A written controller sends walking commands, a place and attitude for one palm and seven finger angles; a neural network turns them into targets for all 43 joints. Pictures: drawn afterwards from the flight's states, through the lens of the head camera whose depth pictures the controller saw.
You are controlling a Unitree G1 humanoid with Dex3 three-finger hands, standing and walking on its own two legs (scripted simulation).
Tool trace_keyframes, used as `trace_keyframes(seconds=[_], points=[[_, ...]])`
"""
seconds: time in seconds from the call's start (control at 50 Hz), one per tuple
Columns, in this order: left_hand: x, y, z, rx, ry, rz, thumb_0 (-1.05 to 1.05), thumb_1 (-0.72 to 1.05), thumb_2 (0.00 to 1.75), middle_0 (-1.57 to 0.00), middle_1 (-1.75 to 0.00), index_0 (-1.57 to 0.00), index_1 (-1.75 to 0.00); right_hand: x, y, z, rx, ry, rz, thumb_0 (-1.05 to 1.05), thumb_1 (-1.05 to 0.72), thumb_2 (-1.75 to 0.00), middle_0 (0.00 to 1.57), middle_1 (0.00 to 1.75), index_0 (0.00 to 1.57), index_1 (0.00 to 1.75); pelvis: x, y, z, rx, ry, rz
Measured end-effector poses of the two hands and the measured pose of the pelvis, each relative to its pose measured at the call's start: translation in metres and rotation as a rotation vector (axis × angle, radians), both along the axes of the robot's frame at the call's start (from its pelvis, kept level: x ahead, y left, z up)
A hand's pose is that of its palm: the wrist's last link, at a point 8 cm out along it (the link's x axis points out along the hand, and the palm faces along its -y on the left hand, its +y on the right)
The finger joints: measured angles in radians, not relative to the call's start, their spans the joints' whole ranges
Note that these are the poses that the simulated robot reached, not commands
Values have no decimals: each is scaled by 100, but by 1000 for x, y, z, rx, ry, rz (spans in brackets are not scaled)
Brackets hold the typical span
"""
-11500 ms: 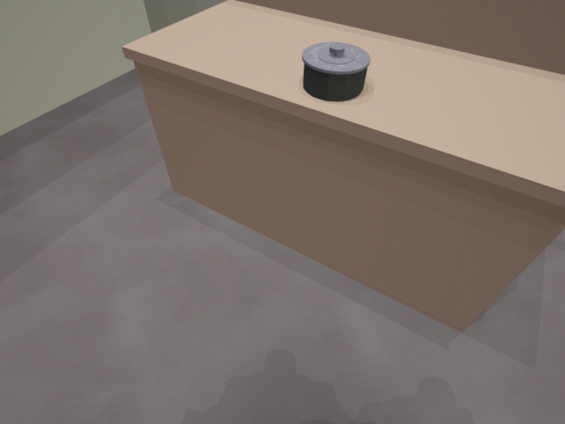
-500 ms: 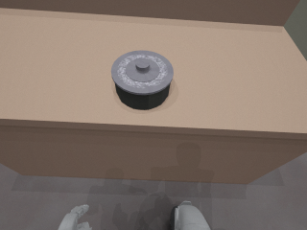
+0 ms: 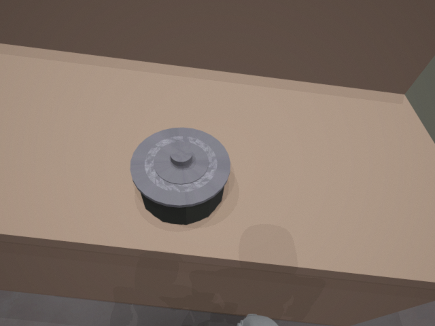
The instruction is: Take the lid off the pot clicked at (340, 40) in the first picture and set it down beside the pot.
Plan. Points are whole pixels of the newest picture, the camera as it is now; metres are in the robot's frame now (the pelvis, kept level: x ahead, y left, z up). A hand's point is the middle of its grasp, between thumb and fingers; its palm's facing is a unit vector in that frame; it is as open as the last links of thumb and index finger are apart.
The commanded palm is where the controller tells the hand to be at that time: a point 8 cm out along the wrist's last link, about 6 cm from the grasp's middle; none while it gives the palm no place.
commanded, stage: shuffle to correct the standing spot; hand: left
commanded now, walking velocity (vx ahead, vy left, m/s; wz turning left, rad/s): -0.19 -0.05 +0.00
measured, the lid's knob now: (181, 155) +0.40 +0.10 +0.08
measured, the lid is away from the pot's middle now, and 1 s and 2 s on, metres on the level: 0.00 0.00 0.00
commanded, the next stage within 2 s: come to a stop and stand still in 0.54 s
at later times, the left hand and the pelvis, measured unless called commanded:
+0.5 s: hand out of the picture +0.03 +0.15 -0.19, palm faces +0.06 -0.98 -0.17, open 7.4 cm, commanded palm none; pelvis -0.02 -0.04 -0.01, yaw +1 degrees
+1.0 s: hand out of the picture -0.19 +0.15 -0.17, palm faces +0.02 -0.98 -0.20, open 7.4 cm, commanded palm none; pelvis -0.11 -0.02 +0.00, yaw -2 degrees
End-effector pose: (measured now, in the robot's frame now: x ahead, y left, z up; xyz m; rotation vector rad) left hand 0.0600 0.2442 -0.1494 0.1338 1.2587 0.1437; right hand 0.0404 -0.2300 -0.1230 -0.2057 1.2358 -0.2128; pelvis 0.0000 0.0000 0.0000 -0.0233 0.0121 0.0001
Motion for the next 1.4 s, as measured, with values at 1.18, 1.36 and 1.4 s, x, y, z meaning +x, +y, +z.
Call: trace_keyframes(seconds=[1.18,1.36,1.4], points=[[-216,-56,-6,-62,207,40,1,91,90,-20,-30,-20,-30,-234,16,-19,115,272,-123,1,-91,-90,20,30,20,30,-117,-10,0,32,-24,-24],[-197,-53,3,-21,135,13,2,92,90,-20,-30,-20,-30,-230,35,-24,192,236,-137,1,-90,-90,20,30,20,30,-123,-16,4,30,-9,-23],[-199,-53,5,-13,135,16,2,92,90,-20,-30,-20,-30,-224,34,-25,197,219,-132,1,-90,-90,20,30,20,30,-124,-18,4,29,-8,-23]])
